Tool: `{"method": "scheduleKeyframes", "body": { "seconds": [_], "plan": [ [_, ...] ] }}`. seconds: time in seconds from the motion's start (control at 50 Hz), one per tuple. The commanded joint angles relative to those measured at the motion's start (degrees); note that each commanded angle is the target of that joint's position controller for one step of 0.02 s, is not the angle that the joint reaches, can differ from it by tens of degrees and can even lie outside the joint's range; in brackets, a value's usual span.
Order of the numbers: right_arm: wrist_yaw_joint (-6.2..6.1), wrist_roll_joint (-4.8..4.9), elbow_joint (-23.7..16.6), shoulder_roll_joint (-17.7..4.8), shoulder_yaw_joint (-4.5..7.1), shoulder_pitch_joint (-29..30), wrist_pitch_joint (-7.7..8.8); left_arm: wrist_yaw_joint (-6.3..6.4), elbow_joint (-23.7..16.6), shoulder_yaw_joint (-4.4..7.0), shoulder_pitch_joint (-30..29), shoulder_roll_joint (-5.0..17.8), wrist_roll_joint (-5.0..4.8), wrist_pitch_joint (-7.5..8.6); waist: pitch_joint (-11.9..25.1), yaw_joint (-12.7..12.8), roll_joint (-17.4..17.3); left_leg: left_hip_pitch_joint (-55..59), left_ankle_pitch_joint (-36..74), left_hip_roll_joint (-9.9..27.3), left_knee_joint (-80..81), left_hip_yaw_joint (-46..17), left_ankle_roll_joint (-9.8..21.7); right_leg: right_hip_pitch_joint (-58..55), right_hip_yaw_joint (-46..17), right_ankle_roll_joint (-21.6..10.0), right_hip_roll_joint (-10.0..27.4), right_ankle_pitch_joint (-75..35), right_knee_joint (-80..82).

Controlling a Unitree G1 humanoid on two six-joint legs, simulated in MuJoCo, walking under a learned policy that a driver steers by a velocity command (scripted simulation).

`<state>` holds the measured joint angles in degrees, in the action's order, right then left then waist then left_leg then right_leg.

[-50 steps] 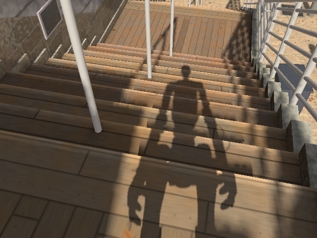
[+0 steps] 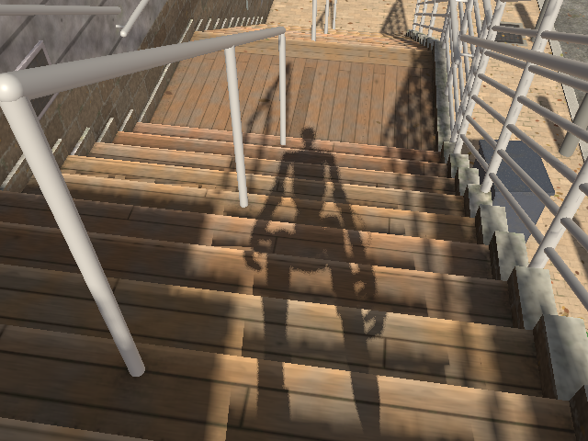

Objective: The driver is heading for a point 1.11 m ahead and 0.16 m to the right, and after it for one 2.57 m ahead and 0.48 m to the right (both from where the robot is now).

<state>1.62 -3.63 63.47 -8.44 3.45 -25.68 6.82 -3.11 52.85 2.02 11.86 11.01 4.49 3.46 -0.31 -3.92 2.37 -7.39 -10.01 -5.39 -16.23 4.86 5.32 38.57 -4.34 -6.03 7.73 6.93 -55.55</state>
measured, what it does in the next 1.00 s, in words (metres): goes down: right foot, then left foot 0.16 m lower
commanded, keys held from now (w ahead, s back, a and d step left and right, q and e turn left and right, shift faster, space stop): w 1.00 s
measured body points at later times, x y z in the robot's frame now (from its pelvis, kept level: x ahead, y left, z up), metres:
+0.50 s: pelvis +0.24 -0.08 +0.00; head +0.26 -0.09 +0.45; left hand +0.21 +0.17 -0.14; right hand +0.34 -0.32 -0.14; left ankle +0.30 +0.10 -0.66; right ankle +0.26 -0.14 -0.74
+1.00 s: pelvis +0.52 -0.01 -0.14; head +0.54 +0.01 +0.31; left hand +0.35 +0.18 -0.27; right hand +0.72 -0.21 -0.25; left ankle +0.63 +0.09 -0.89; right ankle +0.27 -0.14 -0.72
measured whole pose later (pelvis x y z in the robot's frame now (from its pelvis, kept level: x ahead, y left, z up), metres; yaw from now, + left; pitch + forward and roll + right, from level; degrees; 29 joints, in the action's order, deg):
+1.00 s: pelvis +0.52 -0.01 -0.14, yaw -1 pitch -1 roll -6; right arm 3.0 -5.6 49.3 -10.7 2.1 -3.4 3.3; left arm -2.2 62.2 -0.8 37.2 8.4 4.3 4.1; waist -1.3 8.2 -4.9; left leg -16.8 16.4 6.0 -16.3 2.4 2.8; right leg 2.8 0.6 -1.2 -4.4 47.6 -66.0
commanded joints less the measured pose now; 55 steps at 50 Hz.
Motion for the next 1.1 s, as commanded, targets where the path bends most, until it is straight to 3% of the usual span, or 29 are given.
{"method": "scheduleKeyframes", "body": {
  "seconds": [0.02, 0.08, 0.1, 0.22, 0.24, 0.26, 0.3, 0.4, 0.42, 0.44, 0.48, 0.5, 0.58, 0.6, 0.62, 0.66, 0.74, 0.76, 0.78, 0.82, 0.84, 0.9, 0.92, 0.94, 0.98, 1.02, 1.04, 1.06, 1.1],
  "plan": [
    [1.42, -0.39, -3.3, -2.3, -1.26, 1.3, 2.19, -0.50, -3.6, -1.12, -0.6, -1.3, 0.16, -0.99, -2.6, 3.7, -4.8, -9.8, 22.8, 15.5, 8.8, -9.2, 10.9, -4.6, 3.0, 1.2, -0.5, -12.3, 9.2],
    [-1.27, 5.48, -4.6, -8.3, -0.22, 0.1, 0.62, 0.69, -6.5, 0.13, -9.2, 3.1, -5.32, -0.37, -3.3, 2.3, -6.6, -9.6, 13.8, 13.4, 9.1, -6.2, 4.1, -11.1, 7.3, 3.8, -3.3, -14.1, 14.4],
    [1.19, -1.71, -0.1, -3.1, -2.23, -7.1, 1.32, -0.49, -6.0, -1.19, -9.3, -1.0, -0.34, -1.36, -4.3, 1.3, -6.8, -7.5, 21.5, 15.3, 7.6, -8.1, 8.8, -8.4, 2.5, 3.2, -2.5, -17.2, 17.2],
    [1.74, -0.87, 2.6, -6.5, -0.69, -7.8, -0.37, 0.06, -8.6, 1.39, -15.2, 3.5, -1.66, -1.12, -1.6, 3.3, -6.6, 15.8, 35.1, 21.2, 0.2, -8.9, 6.8, -5.6, 4.0, -0.9, -4.7, -1.4, 26.9],
    [-1.76, 4.29, -1.8, -8.9, 0.35, -1.9, -1.31, 0.85, -5.3, 1.08, -7.0, 2.8, -4.30, 0.03, -1.1, 4.8, -9.5, 12.2, 35.0, 16.4, -6.1, -5.1, 3.2, -16.3, 10.5, 0.7, -9.8, 3.9, 26.9],
    [0.72, -1.89, 2.5, -5.5, -1.22, -7.9, -0.75, 0.60, -3.4, 2.66, -3.2, 6.1, -4.48, 0.63, 5.9, 7.7, -2.1, 0.4, 40.5, 15.4, -13.3, -6.3, 1.8, -34.9, 3.3, -5.6, -4.9, -14.1, 24.3],
    [3.50, -1.24, -2.0, -0.2, -2.70, -9.6, 0.32, 0.55, 3.0, 3.87, 23.0, 11.4, -2.33, 0.92, 24.0, 13.4, 13.4, -29.9, -24.8, -0.5, -47.9, -6.3, -3.6, -71.9, -30.8, -21.1, 14.1, -14.4, 35.2],
    [0.05, -1.32, -6.8, -1.0, -1.25, 6.4, -0.34, 1.59, 1.9, 1.34, 6.0, -0.9, -2.44, 2.81, -0.8, 5.7, 0.0, -29.5, -4.8, 11.4, -52.5, -12.0, 1.2, -32.3, -11.2, -10.2, 6.4, -4.0, 45.2],
    [-1.38, 4.56, -7.4, -7.8, 1.54, 3.7, -2.74, 1.85, 0.1, 1.49, 3.2, 3.7, -4.86, 2.81, -0.1, 0.8, -0.3, -23.4, -3.7, 10.7, -45.7, -8.3, -1.1, -29.2, -9.0, -5.2, 3.9, -6.7, 45.4],
    [-0.02, -0.17, -7.1, 0.0, -1.02, 6.1, -1.82, 1.52, 2.5, 1.20, 7.7, -0.8, -2.37, 4.03, -1.8, 5.2, 2.7, -27.0, -2.5, 11.0, -49.2, -10.4, -0.5, -27.6, -6.5, -8.7, 4.3, -5.9, 47.0],
    [-1.04, 3.00, -9.7, -6.1, 1.29, 8.3, -5.69, 2.39, 1.7, 2.09, 9.0, 7.4, -5.46, 3.04, -2.8, 1.2, 0.6, -24.5, 1.5, 10.7, -40.8, -6.4, -3.2, -24.7, -6.2, -5.7, 2.8, -6.4, 48.3],
    [0.57, -2.49, -10.1, 0.8, -1.42, 10.9, -3.75, 0.57, 4.5, 0.36, 13.7, -0.9, -1.00, 4.86, -4.8, 5.7, 1.4, -31.0, 7.9, 12.0, -38.3, -10.1, -2.3, -26.6, -5.3, -9.5, 4.3, -3.7, 48.3],
    [2.16, -1.87, -11.1, -3.1, -1.14, 11.8, -3.29, -0.93, 6.8, 0.00, 18.4, 1.3, 1.14, 4.35, -2.0, 5.1, -0.2, -31.6, 19.6, 11.9, -37.1, -8.1, -2.8, -26.1, -3.5, -10.0, 3.1, -6.3, 42.2],
    [2.41, -2.19, -11.4, -3.7, -1.13, 13.9, -3.26, -0.69, 7.1, -0.53, 18.8, 0.8, 0.97, 4.24, -2.2, 5.9, 0.2, -32.0, 20.2, 11.6, -38.5, -7.3, -3.5, -24.3, -3.8, -9.9, 2.8, -4.6, 41.3],
    [0.29, 3.52, -14.8, -9.7, 1.58, 20.1, -5.55, 1.82, 3.4, 1.80, 17.1, 9.2, -5.39, 4.07, -2.4, 4.2, 0.8, -35.4, 21.2, 11.3, -36.8, -8.2, -3.4, -30.3, -11.4, -8.0, 5.7, -4.5, 43.9],
    [-1.02, 3.40, -15.8, -9.8, 2.19, 23.5, -6.81, 3.32, 4.2, 1.70, 21.1, 8.4, -5.22, 3.99, -4.4, 5.5, -0.9, -42.3, 20.4, 11.2, -31.8, -9.3, -3.3, -38.3, -10.1, -8.0, 5.3, -5.9, 41.9],
    [-0.20, 1.76, -17.9, -6.9, 1.83, 30.7, -5.72, 5.35, 5.7, 1.61, 27.9, 5.0, -3.26, 3.32, -6.5, 9.0, 0.9, -46.3, 25.0, 12.3, -23.9, -9.5, -2.7, -45.4, -7.4, -7.7, 4.2, -3.9, 33.6],
    [0.96, -3.88, -16.8, 2.2, -2.62, 24.4, -2.70, 4.47, 10.7, -3.12, 34.8, -8.6, 2.71, 4.46, -5.9, 12.2, 0.5, -48.8, 39.1, 15.2, -14.3, -12.2, -2.9, -47.6, -2.3, -6.0, 2.1, -0.2, 27.7],
    [1.56, -3.78, -16.9, 2.4, -2.34, 25.7, -2.11, 3.94, 11.8, -3.08, 37.9, -7.5, 1.93, 4.07, -7.1, 13.4, 0.3, -44.9, 43.7, 13.2, -11.5, -7.5, -2.6, -43.3, -1.4, -6.5, 0.2, 0.5, 26.4],
    [2.38, -2.17, -19.9, 0.6, -2.84, 28.5, -2.84, 2.21, 10.8, -3.53, 35.8, -3.6, 1.95, 3.30, -7.3, 12.9, -0.4, -27.5, 41.3, 12.0, -13.2, -3.8, -2.7, -25.6, -2.2, -7.6, -0.7, 4.8, 27.2],
    [1.84, 3.51, -20.0, -8.0, 0.54, 31.0, -4.28, 3.85, 3.7, 0.17, 20.1, 6.4, -4.75, 3.10, -8.3, 10.5, 0.0, -21.8, 39.8, 8.4, -14.8, -1.8, -2.8, -19.5, -4.2, -6.1, -0.9, 7.3, 24.8],
    [1.24, 4.34, -20.4, -5.2, -0.04, 31.0, -4.81, 5.94, 4.6, -0.36, 24.5, 4.1, -3.34, 1.85, -9.7, 13.3, -0.2, -20.7, 36.3, 9.3, -7.3, -4.0, -3.5, -26.9, -3.4, -4.1, -1.8, 3.9, 16.4],
    [0.46, 3.72, -19.6, -4.6, -0.23, 29.9, -4.40, 6.58, 5.6, -0.17, 26.2, 3.4, -2.78, 0.94, -9.4, 14.2, -0.6, -17.4, 34.6, 9.5, -4.0, -4.1, -4.0, -28.6, -2.4, -3.7, -3.0, 2.9, 11.4],
    [1.77, -5.24, -14.4, -3.9, -2.17, 19.3, -4.09, 3.76, 11.5, -3.04, 34.8, 1.3, 1.05, 1.35, -7.2, 9.5, -4.7, -13.6, 37.8, 16.3, 4.4, -9.2, -1.7, -32.7, -6.0, -1.2, -1.6, 3.4, 4.9],
    [0.96, -2.83, -7.3, -12.2, 1.93, -2.2, -3.56, -0.75, 8.7, -1.73, 26.1, 6.8, 0.73, 0.07, -0.5, 0.3, -8.4, 14.9, 38.8, 11.5, 3.2, 0.6, -1.9, -22.9, -1.3, -0.1, -6.0, -2.2, -11.6],
    [2.59, -0.33, -6.0, -18.2, 2.98, -19.3, -4.52, -5.32, 10.8, -2.81, 40.5, -0.5, 0.80, -0.19, 29.4, -0.4, -20.1, 57.8, 60.4, 24.2, -29.4, -14.7, 18.0, 1.4, -3.5, 4.8, -13.4, 42.3, -60.1],
    [0.88, 4.69, -6.1, -18.2, 4.24, -11.4, -5.47, 3.10, 3.3, 1.04, 25.3, 9.5, -8.53, 0.30, 19.7, -3.6, -11.7, 49.2, 55.9, 34.5, -21.4, -26.8, 15.7, 20.0, 4.1, 4.6, -10.1, 39.7, -62.0],
    [2.96, -2.06, -6.0, -18.3, 2.53, -10.5, -3.43, -0.98, -1.8, -2.73, 18.0, 3.5, -2.05, 2.14, 12.3, -3.7, -9.7, 39.0, 13.0, 34.8, -11.7, -34.1, 21.2, 29.2, -2.2, 3.9, -10.6, 33.4, -68.4],
    [4.19, -4.54, -8.5, -7.3, -1.28, 0.8, -2.49, 0.14, 1.5, -1.81, 20.0, 4.5, -1.66, 2.84, -4.4, 4.4, 1.1, -1.6, 7.3, 32.3, -3.2, -26.8, 16.5, 15.6, -6.6, 0.9, -0.6, 9.7, -46.0]
  ]
}}
Velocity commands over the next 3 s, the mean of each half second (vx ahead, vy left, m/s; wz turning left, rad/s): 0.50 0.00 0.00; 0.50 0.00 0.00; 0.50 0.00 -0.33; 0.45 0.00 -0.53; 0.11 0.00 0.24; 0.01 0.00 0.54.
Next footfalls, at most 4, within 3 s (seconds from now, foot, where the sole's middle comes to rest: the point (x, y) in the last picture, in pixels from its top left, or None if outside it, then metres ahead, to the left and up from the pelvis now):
0.26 right None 0.30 -0.14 -0.78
0.98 left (251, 409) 0.66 0.10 -0.95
1.60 right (346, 337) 0.94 -0.21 -1.11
2.02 left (299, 291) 1.23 -0.08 -1.28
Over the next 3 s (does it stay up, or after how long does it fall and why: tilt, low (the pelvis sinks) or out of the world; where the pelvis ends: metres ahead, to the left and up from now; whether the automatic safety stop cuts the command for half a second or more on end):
stays up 1.18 -0.17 -0.49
